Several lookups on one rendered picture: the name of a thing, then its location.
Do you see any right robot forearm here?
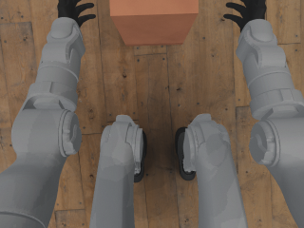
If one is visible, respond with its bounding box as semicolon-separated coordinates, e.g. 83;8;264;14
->
236;19;304;121

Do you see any right robot hand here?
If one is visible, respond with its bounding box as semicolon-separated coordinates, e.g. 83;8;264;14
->
223;0;267;33

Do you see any left robot hand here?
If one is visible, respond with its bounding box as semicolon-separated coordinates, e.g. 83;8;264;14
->
57;0;96;28

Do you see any robot right upper arm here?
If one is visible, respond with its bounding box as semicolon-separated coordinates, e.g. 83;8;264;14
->
248;117;304;228

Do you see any carton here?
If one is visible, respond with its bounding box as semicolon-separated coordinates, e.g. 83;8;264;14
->
109;0;199;47

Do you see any left robot forearm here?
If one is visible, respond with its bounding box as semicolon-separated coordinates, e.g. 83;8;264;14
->
10;17;86;153

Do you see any robot left upper arm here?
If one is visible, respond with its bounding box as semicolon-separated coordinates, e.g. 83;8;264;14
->
0;108;82;228

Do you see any robot left foot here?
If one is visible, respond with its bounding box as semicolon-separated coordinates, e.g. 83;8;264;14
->
134;132;147;183

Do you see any robot left thigh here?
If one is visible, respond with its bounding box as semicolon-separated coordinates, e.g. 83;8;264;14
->
89;122;143;228

